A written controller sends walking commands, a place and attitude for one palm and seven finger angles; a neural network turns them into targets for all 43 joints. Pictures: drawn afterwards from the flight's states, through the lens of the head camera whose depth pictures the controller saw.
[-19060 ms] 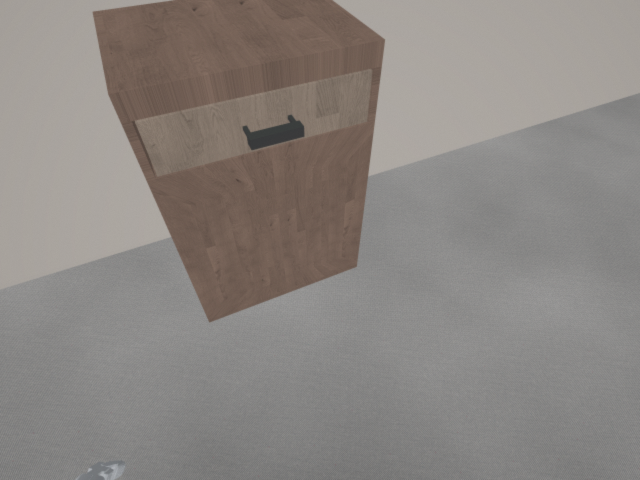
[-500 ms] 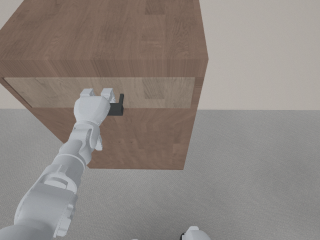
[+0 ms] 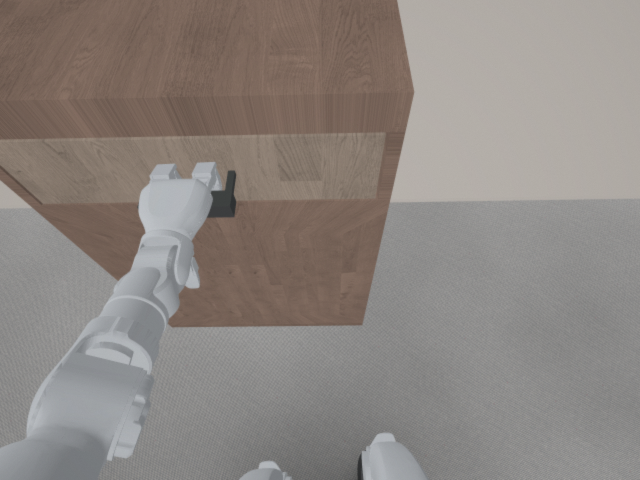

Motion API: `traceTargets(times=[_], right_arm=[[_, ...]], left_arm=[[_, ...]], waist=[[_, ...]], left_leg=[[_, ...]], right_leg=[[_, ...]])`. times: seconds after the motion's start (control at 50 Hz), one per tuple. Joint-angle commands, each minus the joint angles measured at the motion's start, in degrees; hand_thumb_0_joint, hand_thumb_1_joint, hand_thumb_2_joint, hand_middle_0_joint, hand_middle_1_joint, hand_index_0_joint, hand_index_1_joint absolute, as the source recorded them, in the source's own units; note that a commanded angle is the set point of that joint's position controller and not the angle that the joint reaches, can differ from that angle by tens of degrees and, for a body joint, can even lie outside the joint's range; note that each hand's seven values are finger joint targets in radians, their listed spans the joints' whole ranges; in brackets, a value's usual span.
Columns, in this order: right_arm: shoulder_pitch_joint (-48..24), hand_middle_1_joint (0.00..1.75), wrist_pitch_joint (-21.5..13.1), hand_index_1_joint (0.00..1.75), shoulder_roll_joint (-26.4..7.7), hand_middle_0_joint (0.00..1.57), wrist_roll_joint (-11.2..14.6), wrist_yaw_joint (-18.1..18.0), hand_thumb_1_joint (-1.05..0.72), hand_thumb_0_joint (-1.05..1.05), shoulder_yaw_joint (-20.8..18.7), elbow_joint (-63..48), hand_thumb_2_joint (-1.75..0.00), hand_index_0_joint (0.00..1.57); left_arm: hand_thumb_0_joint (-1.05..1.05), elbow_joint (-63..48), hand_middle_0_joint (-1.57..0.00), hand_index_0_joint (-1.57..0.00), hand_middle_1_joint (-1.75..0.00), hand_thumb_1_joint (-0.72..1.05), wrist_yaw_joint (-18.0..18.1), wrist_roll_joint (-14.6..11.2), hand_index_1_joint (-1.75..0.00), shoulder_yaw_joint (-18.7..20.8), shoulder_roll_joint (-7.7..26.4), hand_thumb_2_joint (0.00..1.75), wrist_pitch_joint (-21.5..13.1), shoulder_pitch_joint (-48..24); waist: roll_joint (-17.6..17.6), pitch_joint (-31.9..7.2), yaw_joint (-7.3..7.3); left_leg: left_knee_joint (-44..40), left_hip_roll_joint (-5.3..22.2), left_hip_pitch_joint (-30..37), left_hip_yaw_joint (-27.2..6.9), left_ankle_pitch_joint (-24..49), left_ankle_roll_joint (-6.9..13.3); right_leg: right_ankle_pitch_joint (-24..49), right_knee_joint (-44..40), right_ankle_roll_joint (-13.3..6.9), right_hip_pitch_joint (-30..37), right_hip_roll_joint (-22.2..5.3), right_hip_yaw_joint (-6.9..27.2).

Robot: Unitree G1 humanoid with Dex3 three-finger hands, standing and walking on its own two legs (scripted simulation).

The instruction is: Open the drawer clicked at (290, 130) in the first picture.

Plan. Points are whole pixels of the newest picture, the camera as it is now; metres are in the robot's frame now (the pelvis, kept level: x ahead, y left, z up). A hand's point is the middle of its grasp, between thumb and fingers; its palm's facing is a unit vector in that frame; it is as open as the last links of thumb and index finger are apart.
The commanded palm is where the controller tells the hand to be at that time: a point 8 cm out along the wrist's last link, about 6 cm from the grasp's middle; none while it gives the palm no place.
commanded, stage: lower the fingers behind the handle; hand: left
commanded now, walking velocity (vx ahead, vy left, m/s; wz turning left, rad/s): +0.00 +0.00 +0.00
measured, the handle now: (191, 191) +0.50 +0.17 +0.01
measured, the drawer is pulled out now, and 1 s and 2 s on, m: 0.00 0.00 0.10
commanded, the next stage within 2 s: close the thumb around the handle in 0.18 s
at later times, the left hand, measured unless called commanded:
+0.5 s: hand (187, 226) +0.46 +0.18 -0.01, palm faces -0.06 -0.01 -1.00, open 12.5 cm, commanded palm +0.43 +0.17 +0.05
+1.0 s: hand (189, 224) +0.46 +0.17 -0.01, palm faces -0.06 +0.00 -1.00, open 5.8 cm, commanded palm +0.44 +0.17 +0.05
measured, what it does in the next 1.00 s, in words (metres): stands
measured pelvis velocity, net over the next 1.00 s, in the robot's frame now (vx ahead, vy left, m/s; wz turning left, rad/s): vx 0.01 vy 0.00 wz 0.01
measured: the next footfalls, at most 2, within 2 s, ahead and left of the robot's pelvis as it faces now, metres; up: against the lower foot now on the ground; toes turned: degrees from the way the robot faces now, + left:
none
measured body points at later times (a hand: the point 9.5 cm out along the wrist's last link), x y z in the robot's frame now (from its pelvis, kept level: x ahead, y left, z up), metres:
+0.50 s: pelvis +0.00 +0.00 +0.00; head +0.11 -0.01 +0.44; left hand +0.46 +0.18 +0.05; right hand +0.06 -0.27 -0.14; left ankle -0.03 +0.11 -0.69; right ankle +0.04 -0.11 -0.69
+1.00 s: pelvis +0.01 +0.00 +0.00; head +0.11 -0.02 +0.44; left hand +0.46 +0.17 +0.05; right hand +0.05 -0.27 -0.14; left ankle -0.03 +0.11 -0.69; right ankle +0.04 -0.11 -0.69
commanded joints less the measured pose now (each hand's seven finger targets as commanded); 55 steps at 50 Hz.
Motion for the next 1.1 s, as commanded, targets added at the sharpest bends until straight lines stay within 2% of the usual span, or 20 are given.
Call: traceTargets(times=[0.0, 0.08, 0.14, 0.18, 0.26, 0.32, 0.4, 0.44, 0.5, 0.56, 0.72, 0.76, 0.8, 0.84, 0.86, 0.9, 0.94, 0.98, 1.04, 1.08], right_arm=[[5.46, 0.30, -0.95, 0.30, -8.27, 0.20, 0.04, -1.14, -0.90, 0.00, -2.75, -4.51, -0.90, 0.20], [5.21, 0.30, -1.11, 0.30, -8.23, 0.20, 0.11, -1.26, -0.90, 0.00, -2.59, -4.64, -0.90, 0.20], [5.27, 0.30, -1.03, 0.30, -8.22, 0.20, -0.11, -1.08, -0.90, 0.00, -2.66, -4.81, -0.90, 0.20], [5.25, 0.30, -1.02, 0.30, -7.87, 0.20, -0.03, -0.87, -0.90, 0.00, -2.89, -4.84, -0.90, 0.20], [5.36, 0.30, -0.83, 0.30, -8.15, 0.20, 0.08, -0.87, -0.90, 0.00, -2.88, -4.60, -0.90, 0.20], [5.24, 0.30, -0.76, 0.30, -8.08, 0.20, 0.03, -0.82, -0.90, 0.00, -2.89, -4.65, -0.90, 0.20], [5.34, 0.30, -0.64, 0.30, -7.98, 0.20, 0.11, -1.04, -0.90, 0.00, -2.95, -4.64, -0.90, 0.20], [5.27, 0.30, -0.56, 0.30, -7.94, 0.20, 0.04, -0.95, -0.90, 0.00, -2.92, -4.84, -0.90, 0.20], [5.27, 0.30, -0.69, 0.30, -7.68, 0.20, -0.08, -0.86, -0.90, 0.00, -3.11, -4.92, -0.90, 0.20], [5.20, 0.30, -0.65, 0.30, -7.93, 0.20, -0.06, -0.86, -0.90, 0.00, -2.82, -4.72, -0.90, 0.20], [5.54, 0.30, -0.69, 0.30, -7.76, 0.20, -0.10, -0.62, -0.90, 0.00, -2.96, -4.45, -0.90, 0.20], [5.84, 0.30, -0.57, 0.30, -7.73, 0.20, -0.02, -0.65, -0.90, 0.00, -3.05, -4.42, -0.90, 0.20], [5.76, 0.30, -0.69, 0.30, -7.64, 0.20, 0.06, -0.68, -0.90, 0.00, -3.08, -4.33, -0.90, 0.20], [6.10, 0.30, -0.76, 0.30, -7.67, 0.20, -0.02, -0.70, -0.90, 0.00, -3.03, -4.44, -0.90, 0.20], [5.75, 0.30, -0.65, 0.30, -7.69, 0.20, -0.06, -0.69, -0.90, 0.00, -2.99, -4.58, -0.90, 0.20], [5.66, 0.30, -0.79, 0.30, -7.59, 0.20, -0.07, -0.79, -0.90, 0.00, -2.99, -4.63, -0.90, 0.20], [5.87, 0.30, -0.83, 0.30, -7.81, 0.20, -0.01, -0.89, -0.90, 0.00, -2.90, -4.51, -0.90, 0.20], [5.49, 0.30, -0.79, 0.30, -7.60, 0.20, -0.04, -0.78, -0.90, 0.00, -2.94, -4.76, -0.90, 0.20], [5.58, 0.30, -0.77, 0.30, -7.83, 0.20, -0.07, -1.01, -0.90, 0.00, -2.96, -4.70, -0.90, 0.20], [5.25, 0.30, -0.73, 0.30, -7.46, 0.20, -0.07, -0.83, -0.90, 0.00, -3.12, -5.06, -0.90, 0.20]], left_arm=[[0.00, -10.25, -0.30, -0.30, -1.20, -0.50, 1.49, -0.37, -1.20, 3.52, 12.24, 0.30, -0.98, -20.59], [0.00, -9.82, -0.30, -0.30, -1.20, -0.50, 1.81, -0.09, -1.20, 3.54, 12.57, 0.30, -1.50, -20.44], [0.00, -11.73, -0.30, -0.30, -1.20, -0.50, 2.33, 0.50, -1.20, 5.11, 14.47, 0.30, -1.77, -20.54], [0.00, -10.88, -0.30, -0.30, -1.20, -0.50, 2.60, 0.40, -1.20, 2.38, 10.40, 0.30, -1.25, -20.20], [0.00, -10.03, -0.30, -0.30, -1.20, -0.50, 2.69, 0.15, -1.20, 2.39, 10.71, 0.30, -0.27, -21.50], [0.00, -10.73, -0.31, -0.31, -1.22, -0.33, 2.47, 0.08, -1.22, 1.91, 10.01, 0.37, 0.18, -22.82], [0.00, -10.79, -0.33, -0.33, -1.24, -0.11, 1.93, 0.21, -1.24, 0.85, 9.02, 0.47, 0.27, -22.96], [0.00, -11.30, -0.34, -0.34, -1.25, 0.00, 1.73, 0.29, -1.25, 1.24, 9.18, 0.52, -0.18, -22.17], [0.00, -11.14, -0.35, -0.35, -1.27, 0.17, 1.74, 0.12, -1.27, 0.33, 7.20, 0.59, -0.78, -20.96], [0.00, -10.42, -0.36, -0.36, -1.29, 0.34, 1.94, 0.17, -1.29, 1.84, 9.35, 0.66, -0.93, -20.76], [0.00, -10.68, -0.39, -0.39, -1.34, 0.79, 2.31, 0.32, -1.34, 0.50, 7.82, 0.85, 0.18, -23.72], [0.00, -9.98, -0.40, -0.40, -1.35, 0.90, 2.00, 0.24, -1.35, 0.40, 7.59, 0.90, 0.32, -22.71], [0.00, -9.45, -0.40, -0.40, -1.35, 0.90, 1.71, 0.19, -1.35, -0.39, 6.63, 0.90, 0.28, -22.57], [0.00, -11.16, -0.40, -0.40, -1.35, 0.90, 1.64, 0.08, -1.35, 0.14, 7.47, 0.90, -0.38, -23.81], [0.00, -10.78, -0.40, -0.40, -1.35, 0.90, 1.52, 0.23, -1.35, 1.02, 8.36, 0.90, -0.43, -22.09], [0.00, -10.47, -0.40, -0.40, -1.35, 0.90, 1.52, -0.01, -1.35, -0.15, 7.00, 0.90, -0.63, -22.55], [0.00, -10.86, -0.40, -0.40, -1.35, 0.90, 1.58, 0.14, -1.35, 1.56, 9.35, 0.90, -0.89, -22.63], [0.00, -10.64, -0.40, -0.40, -1.35, 0.90, 1.54, -0.10, -1.35, 0.92, 8.21, 0.90, -0.69, -20.75], [0.00, -11.93, -0.40, -0.40, -1.35, 0.90, 1.56, 0.05, -1.35, 2.70, 10.77, 0.90, -1.09, -21.49], [0.00, -11.66, -0.40, -0.40, -1.35, 0.90, 1.45, -0.12, -1.35, 1.75, 8.45, 0.90, -1.12, -17.59]], waist=[[-4.48, -24.07, -0.62], [-5.21, -22.26, -0.98], [-2.24, -25.47, 0.22], [-2.78, -23.59, -0.82], [-3.84, -23.75, -1.27], [-2.20, -24.41, -1.25], [-3.12, -24.20, -1.69], [-1.94, -24.58, -0.93], [-3.63, -23.77, -1.31], [-4.43, -22.86, -1.06], [-2.03, -24.41, -1.53], [-3.86, -24.39, -1.76], [-4.21, -23.32, -2.03], [-2.86, -25.06, -1.74], [-2.79, -24.86, -1.01], [-3.88, -23.49, -1.89], [-3.78, -24.38, -1.30], [-3.18, -24.29, -1.00], [-3.74, -25.41, -0.84], [-3.12, -25.31, -0.02]], left_leg=[[-5.75, -1.00, 6.14, -0.94, 18.47, 1.04], [-5.65, -1.08, 4.39, -0.65, 16.73, 1.16], [-5.29, -1.12, 5.96, -0.93, 19.29, 0.82], [-5.18, -0.85, 6.90, -0.91, 19.64, 0.68], [-5.28, -0.85, 6.97, -1.38, 19.30, 0.67], [-5.29, -0.80, 8.25, -1.49, 20.94, 0.56], [-5.41, -0.64, 8.74, -1.58, 20.66, 0.54], [-5.35, -0.59, 9.62, -1.79, 22.22, 0.33], [-5.23, -0.42, 9.62, -1.73, 22.07, 0.43], [-5.36, -0.64, 7.60, -1.60, 20.48, 0.60], [-5.02, -0.66, 9.16, -1.99, 22.42, 0.31], [-4.89, -0.60, 8.94, -1.98, 21.89, 0.43], [-5.01, -0.66, 8.53, -1.89, 21.09, 0.50], [-4.99, -0.63, 9.08, -1.95, 21.91, 0.53], [-4.95, -0.73, 8.84, -1.71, 21.85, 0.48], [-5.09, -0.72, 7.92, -1.58, 20.36, 0.63], [-5.05, -0.78, 7.67, -1.65, 20.96, 0.68], [-5.11, -0.88, 7.83, -1.22, 20.78, 0.66], [-5.03, -0.90, 7.50, -1.20, 21.32, 0.78], [-5.22, -0.84, 8.52, -1.04, 23.03, 0.54]], right_leg=[[15.81, -4.75, -1.56, 22.11, 1.42, 0.28], [14.89, -4.93, -1.41, 21.77, 1.36, 0.58], [16.36, -3.68, -1.76, 22.04, 1.36, 0.38], [15.95, -4.13, -1.74, 20.16, 1.58, -0.25], [15.39, -4.10, -1.67, 20.04, 1.63, -0.43], [16.25, -3.98, -1.88, 19.84, 1.67, -0.61], [16.05, -4.28, -1.72, 19.74, 1.65, -0.60], [16.66, -3.89, -1.93, 19.60, 1.65, -0.68], [16.65, -4.22, -1.86, 19.42, 1.79, -0.80], [16.24, -4.14, -1.82, 20.07, 1.64, -0.50], [16.79, -3.63, -2.08, 19.09, 1.79, -0.88], [16.71, -3.84, -1.86, 19.40, 1.82, -0.84], [16.20, -4.24, -1.83, 19.16, 1.80, -0.77], [17.09, -3.79, -1.89, 19.85, 1.72, -0.59], [17.09, -3.77, -1.95, 20.16, 1.68, -0.57], [16.49, -4.27, -1.78, 19.97, 1.70, -0.51], [17.27, -3.80, -1.86, 20.82, 1.66, -0.26], [17.41, -4.18, -1.83, 21.19, 1.68, -0.23], [18.65, -3.90, -1.76, 22.47, 1.57, 0.18], [19.56, -3.93, -1.90, 22.54, 1.66, -0.20]])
